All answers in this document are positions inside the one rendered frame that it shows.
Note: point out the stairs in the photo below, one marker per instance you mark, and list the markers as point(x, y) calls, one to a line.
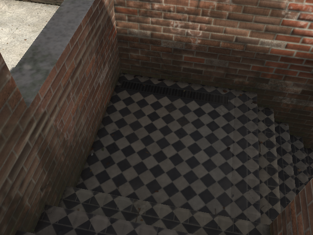
point(285, 166)
point(86, 212)

